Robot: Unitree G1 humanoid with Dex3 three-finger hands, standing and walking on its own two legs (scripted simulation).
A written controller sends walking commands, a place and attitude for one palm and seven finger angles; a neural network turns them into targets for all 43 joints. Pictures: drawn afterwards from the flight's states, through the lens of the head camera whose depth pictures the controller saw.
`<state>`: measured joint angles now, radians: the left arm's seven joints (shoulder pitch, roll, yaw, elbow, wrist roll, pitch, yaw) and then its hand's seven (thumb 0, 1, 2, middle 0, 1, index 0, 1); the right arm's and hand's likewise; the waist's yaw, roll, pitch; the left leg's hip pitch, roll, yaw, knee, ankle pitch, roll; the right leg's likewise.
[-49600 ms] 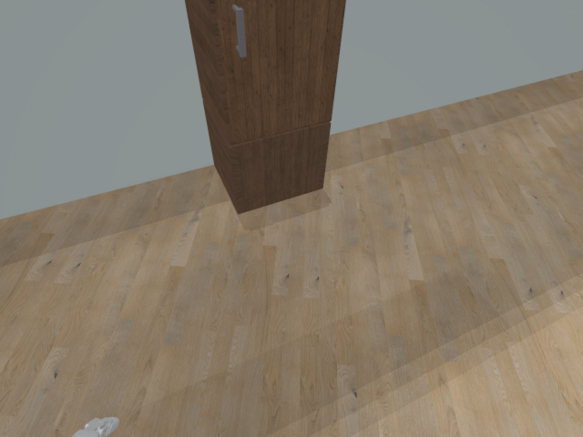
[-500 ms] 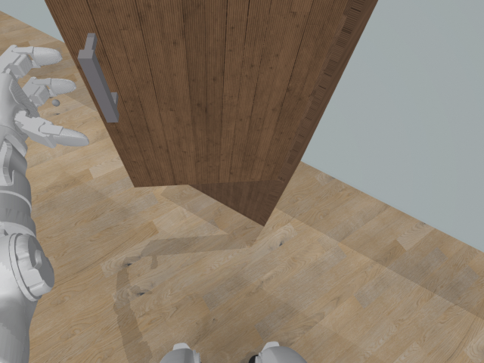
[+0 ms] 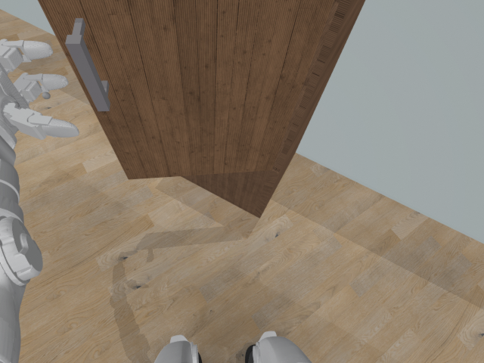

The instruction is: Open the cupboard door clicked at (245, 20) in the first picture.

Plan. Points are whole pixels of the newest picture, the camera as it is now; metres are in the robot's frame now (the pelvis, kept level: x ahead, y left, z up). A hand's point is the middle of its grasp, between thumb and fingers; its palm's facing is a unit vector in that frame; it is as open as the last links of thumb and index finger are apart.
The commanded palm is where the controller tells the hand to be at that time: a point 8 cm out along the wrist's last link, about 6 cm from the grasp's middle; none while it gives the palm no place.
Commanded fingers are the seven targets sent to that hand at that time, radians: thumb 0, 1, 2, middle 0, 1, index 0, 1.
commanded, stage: slide the fingers in behind the handle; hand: left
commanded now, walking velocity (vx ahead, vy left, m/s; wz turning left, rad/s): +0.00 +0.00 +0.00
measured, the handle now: (92, 68) +0.56 +0.20 +0.11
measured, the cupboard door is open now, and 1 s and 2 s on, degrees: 36 35 35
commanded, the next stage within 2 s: close the thumb around the handle in 1.66 s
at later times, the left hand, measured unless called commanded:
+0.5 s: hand (68, 90) +0.52 +0.22 +0.11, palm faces +0.03 -1.00 +0.02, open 13.9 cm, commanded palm +0.50 +0.27 +0.11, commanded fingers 0.00 -0.50 0.30 -0.30 -1.20 -0.30 -1.20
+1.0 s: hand (97, 92) +0.52 +0.18 +0.10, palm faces +0.05 -1.00 +0.00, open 14.0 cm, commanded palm +0.49 +0.23 +0.11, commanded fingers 0.00 -0.50 0.30 -0.30 -1.20 -0.30 -1.20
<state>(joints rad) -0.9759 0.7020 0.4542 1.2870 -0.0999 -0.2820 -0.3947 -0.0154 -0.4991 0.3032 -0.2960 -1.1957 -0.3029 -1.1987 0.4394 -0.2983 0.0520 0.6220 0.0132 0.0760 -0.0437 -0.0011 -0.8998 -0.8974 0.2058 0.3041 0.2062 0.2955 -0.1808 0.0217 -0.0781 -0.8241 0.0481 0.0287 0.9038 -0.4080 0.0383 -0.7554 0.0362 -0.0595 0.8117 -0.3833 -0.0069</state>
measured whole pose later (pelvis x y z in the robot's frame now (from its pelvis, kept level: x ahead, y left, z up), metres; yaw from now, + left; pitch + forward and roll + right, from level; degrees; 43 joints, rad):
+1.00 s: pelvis +0.01 -0.01 +0.00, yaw +0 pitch +18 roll -3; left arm -0.95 0.51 0.40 1.19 -0.08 -0.32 -0.21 -0.02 -0.50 0.30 -0.30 -1.20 -0.30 -1.20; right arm 0.42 -0.27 0.03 0.63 0.00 0.05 0.00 0.00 -0.90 -0.90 0.20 0.30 0.21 0.30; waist -0.17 0.03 -0.09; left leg -0.80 0.05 0.03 0.90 -0.42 0.03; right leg -0.75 0.04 -0.05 0.83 -0.40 -0.01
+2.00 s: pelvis +0.01 -0.01 +0.00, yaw +0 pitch +18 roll -3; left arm -0.95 0.49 0.36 1.21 -0.10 -0.33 -0.21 -0.01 -0.25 0.41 -0.31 -1.22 -0.32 -1.23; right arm 0.42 -0.28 0.02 0.65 0.00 0.05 -0.01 0.00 -0.90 -0.90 0.20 0.30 0.20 0.30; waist -0.17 0.03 -0.09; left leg -0.79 0.04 0.03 0.89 -0.41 0.03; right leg -0.73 0.03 -0.06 0.82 -0.40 -0.01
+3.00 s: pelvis +0.02 -0.01 +0.01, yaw -1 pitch +14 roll -1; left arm -0.49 0.30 0.29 0.74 -0.18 -0.29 -0.18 0.01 0.77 0.78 -0.37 -1.35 -0.36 -1.35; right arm 0.41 -0.26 0.00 0.59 0.03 0.06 0.02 0.00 -0.90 -0.90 0.20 0.30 0.20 0.30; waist -0.10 0.04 -0.14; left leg -0.63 0.05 0.07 0.80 -0.41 0.02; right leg -0.60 0.04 -0.01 0.76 -0.40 -0.02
